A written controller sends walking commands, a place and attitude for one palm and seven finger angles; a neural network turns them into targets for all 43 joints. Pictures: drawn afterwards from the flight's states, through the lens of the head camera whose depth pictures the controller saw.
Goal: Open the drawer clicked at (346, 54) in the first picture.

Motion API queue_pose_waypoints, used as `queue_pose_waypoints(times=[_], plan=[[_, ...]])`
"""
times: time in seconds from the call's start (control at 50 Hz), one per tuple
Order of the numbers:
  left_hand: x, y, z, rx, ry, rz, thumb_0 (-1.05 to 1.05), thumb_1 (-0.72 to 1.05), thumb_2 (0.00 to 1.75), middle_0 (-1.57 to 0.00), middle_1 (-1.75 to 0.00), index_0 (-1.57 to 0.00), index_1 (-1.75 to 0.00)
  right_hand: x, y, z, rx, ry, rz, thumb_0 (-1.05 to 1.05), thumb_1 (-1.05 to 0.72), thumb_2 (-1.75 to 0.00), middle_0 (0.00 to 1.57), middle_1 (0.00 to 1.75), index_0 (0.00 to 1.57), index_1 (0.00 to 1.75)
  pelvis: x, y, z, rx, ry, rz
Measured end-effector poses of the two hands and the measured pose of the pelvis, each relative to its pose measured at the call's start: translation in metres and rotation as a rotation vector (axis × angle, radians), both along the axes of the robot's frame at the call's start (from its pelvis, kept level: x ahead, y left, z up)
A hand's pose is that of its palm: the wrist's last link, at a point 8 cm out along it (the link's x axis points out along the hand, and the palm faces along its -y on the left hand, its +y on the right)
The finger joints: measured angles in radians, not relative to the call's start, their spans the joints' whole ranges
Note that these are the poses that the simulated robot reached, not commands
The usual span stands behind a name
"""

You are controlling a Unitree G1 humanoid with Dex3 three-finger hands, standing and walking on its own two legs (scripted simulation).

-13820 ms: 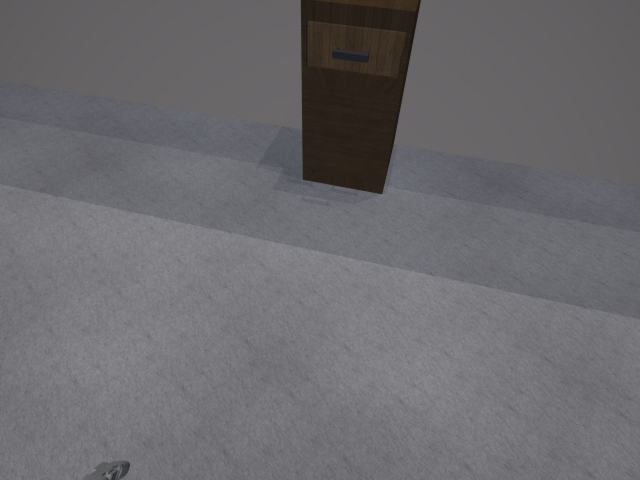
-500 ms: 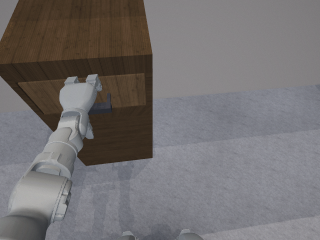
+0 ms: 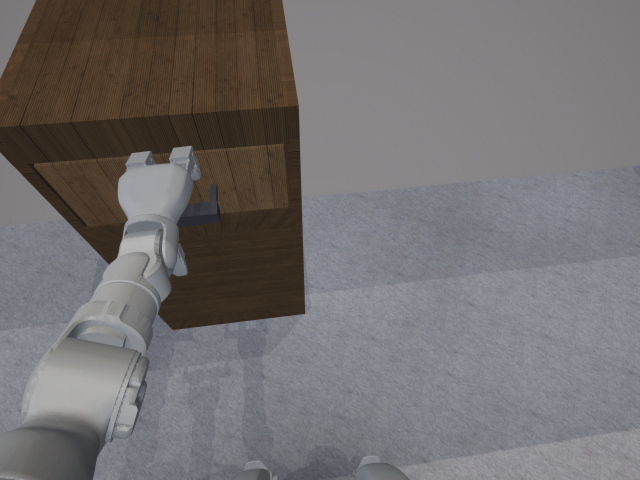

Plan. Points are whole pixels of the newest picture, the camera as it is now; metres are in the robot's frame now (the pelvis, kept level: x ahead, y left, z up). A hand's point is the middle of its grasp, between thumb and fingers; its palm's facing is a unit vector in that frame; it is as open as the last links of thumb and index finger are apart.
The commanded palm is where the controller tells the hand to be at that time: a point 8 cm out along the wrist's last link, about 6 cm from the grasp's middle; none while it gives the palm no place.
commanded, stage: move the hooked fingers above the handle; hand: left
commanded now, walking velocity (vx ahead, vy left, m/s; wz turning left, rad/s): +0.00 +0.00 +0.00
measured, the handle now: (176, 204) +0.54 +0.20 -0.06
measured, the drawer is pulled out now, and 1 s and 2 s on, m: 0.00 0.00 0.00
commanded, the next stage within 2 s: lower the fingers behind the handle in 0.44 s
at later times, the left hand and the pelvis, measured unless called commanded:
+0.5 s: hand (167, 215) +0.48 +0.19 +0.00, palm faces -0.02 -0.06 -1.00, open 13.8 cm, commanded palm +0.46 +0.20 +0.05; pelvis +0.00 +0.00 +0.00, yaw +0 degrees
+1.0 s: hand (163, 228) +0.48 +0.20 -0.03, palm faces +0.02 -0.05 -1.00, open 13.8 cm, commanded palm +0.46 +0.19 +0.02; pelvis -0.01 +0.01 -0.02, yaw +0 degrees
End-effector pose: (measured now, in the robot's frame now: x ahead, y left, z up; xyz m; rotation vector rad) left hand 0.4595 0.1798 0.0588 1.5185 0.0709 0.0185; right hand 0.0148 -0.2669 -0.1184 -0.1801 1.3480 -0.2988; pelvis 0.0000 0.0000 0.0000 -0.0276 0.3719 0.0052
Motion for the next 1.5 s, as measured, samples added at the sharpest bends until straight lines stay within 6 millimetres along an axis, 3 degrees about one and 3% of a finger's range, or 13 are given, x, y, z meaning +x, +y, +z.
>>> queue_pose_waypoints(times=[0.22,0.46,0.58,0.7,0.88,1.0,1.1,1.18,1.28,1.5], plan=[[-0.012,0.029,-0.005,0.02,0.06,0.051,0.0,-0.49,0.3,-0.32,-1.2,-0.32,-1.2,-0.012,0.002,-0.002,0.008,0.038,-0.013,0.0,-0.9,-0.9,0.21,0.3,0.2,0.3,0.0,-0.004,0.002,0.003,-0.004,0.0],[-0.004,0.006,-0.001,-0.018,-0.01,-0.025,0.0,-0.49,0.3,-0.32,-1.2,-0.32,-1.2,-0.008,-0.002,-0.001,-0.01,0.021,0.001,0.0,-0.9,-0.9,0.21,0.3,0.2,0.3,-0.002,0.0,-0.002,-0.005,0.005,0.01],[0.0,0.022,-0.004,0.026,0.004,0.055,0.01,-0.49,0.3,-0.32,-1.2,-0.32,-1.2,-0.01,0.003,-0.003,0.001,0.016,-0.013,0.0,-0.9,-0.9,0.21,0.3,0.2,0.3,-0.004,0.002,-0.003,-0.002,0.012,-0.008],[-0.009,0.035,-0.015,0.03,0.096,0.063,0.0,-0.49,0.3,-0.32,-1.2,-0.31,-1.2,-0.014,0.009,-0.003,0.011,0.035,-0.009,0.0,-0.9,-0.9,0.21,0.3,0.2,0.3,-0.003,0.004,-0.001,-0.005,0.007,-0.002],[-0.009,0.022,-0.028,-0.026,0.021,-0.081,0.0,-0.49,0.3,-0.32,-1.2,-0.32,-1.2,-0.019,0.007,-0.009,-0.025,0.058,0.01,0.0,-0.9,-0.9,0.21,0.3,0.2,0.3,-0.003,0.008,-0.014,-0.017,0.045,0.01],[-0.004,0.023,-0.036,0.002,-0.048,-0.006,0.0,-0.49,0.3,-0.32,-1.2,-0.32,-1.2,-0.02,0.01,-0.02,0.0,0.069,0.012,0.0,-0.9,-0.9,0.21,0.3,0.2,0.3,-0.007,0.009,-0.022,-0.019,0.068,0.004],[-0.007,0.022,-0.045,0.046,0.015,0.057,0.0,-0.49,0.3,-0.32,-1.2,-0.32,-1.2,-0.02,0.017,-0.023,0.028,0.066,0.001,0.0,-0.9,-0.9,0.21,0.3,0.2,0.3,-0.01,0.009,-0.021,-0.019,0.064,0.003],[-0.003,0.02,-0.041,0.029,0.047,0.06,0.0,-0.49,0.3,-0.3,-1.19,-0.32,-1.2,-0.022,0.019,-0.021,0.027,0.06,-0.001,0.0,-0.9,-0.9,0.21,0.3,0.2,0.3,-0.01,0.007,-0.019,-0.016,0.058,0.004],[0.002,0.014,-0.044,0.021,0.077,0.007,0.0,-0.49,0.3,-0.31,-1.2,-0.32,-1.2,-0.028,0.015,-0.021,0.007,0.057,-0.001,0.0,-0.9,-0.9,0.21,0.3,0.2,0.3,-0.011,0.005,-0.023,-0.016,0.069,0.005],[-0.001,0.012,-0.07,0.026,0.004,-0.013,0.0,-0.49,0.3,-0.3,-1.19,-0.29,-1.2,-0.039,0.003,-0.037,-0.003,0.101,0.007,0.0,-0.9,-0.9,0.21,0.3,0.2,0.3,-0.014,0.001,-0.04,-0.015,0.116,-0.004]])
